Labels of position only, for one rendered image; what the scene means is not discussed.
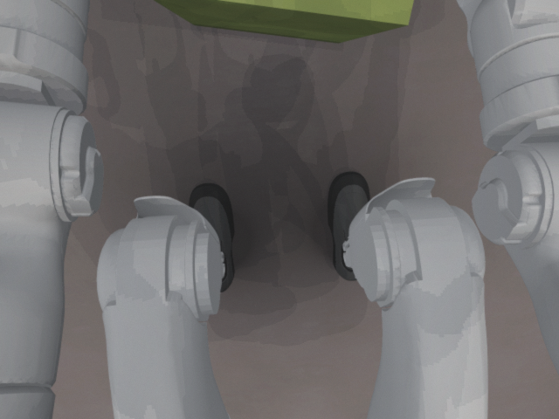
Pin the right robot foot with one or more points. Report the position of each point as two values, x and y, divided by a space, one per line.
348 193

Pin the robot right upper arm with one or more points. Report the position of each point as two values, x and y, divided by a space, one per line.
517 205

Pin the carton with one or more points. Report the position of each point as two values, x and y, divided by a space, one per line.
334 21

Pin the left robot forearm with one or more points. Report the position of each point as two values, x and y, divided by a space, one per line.
41 52

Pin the robot left upper arm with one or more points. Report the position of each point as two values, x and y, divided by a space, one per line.
50 174

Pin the right robot forearm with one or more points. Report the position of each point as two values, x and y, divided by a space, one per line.
515 46

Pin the right robot shin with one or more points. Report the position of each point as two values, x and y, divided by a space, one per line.
413 188

